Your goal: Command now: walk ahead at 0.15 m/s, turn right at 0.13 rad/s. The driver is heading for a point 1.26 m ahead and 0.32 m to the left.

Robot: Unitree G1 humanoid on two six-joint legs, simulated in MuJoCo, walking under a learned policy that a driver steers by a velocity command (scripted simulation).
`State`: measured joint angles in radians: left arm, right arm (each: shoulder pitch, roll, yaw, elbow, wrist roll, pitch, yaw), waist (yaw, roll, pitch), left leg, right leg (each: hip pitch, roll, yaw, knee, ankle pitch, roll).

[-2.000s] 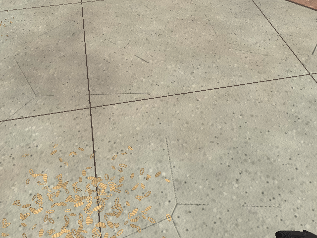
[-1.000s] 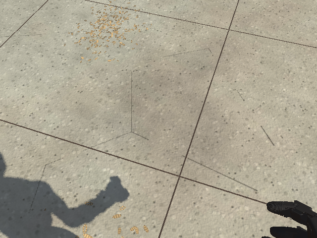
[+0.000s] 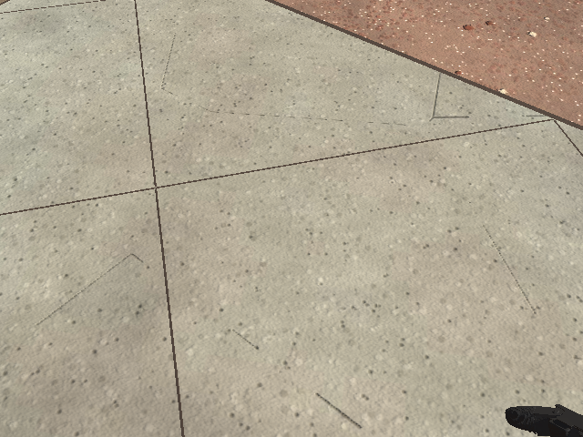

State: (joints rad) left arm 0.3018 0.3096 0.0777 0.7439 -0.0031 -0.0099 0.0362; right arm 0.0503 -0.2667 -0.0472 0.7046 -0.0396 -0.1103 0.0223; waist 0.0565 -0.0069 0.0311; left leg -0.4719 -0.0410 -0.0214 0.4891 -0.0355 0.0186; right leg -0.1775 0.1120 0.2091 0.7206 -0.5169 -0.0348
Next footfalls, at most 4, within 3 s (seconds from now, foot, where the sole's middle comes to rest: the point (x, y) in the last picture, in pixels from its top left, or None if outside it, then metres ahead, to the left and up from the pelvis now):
0.34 right None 0.13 -0.12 -0.76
0.80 left None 0.31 0.24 -0.76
1.34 right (246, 333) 0.70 0.19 -0.76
1.78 left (162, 290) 0.81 0.42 -0.76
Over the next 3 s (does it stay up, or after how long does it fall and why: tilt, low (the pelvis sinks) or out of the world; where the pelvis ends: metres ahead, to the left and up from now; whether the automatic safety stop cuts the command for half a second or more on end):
stays up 0.73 0.30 0.02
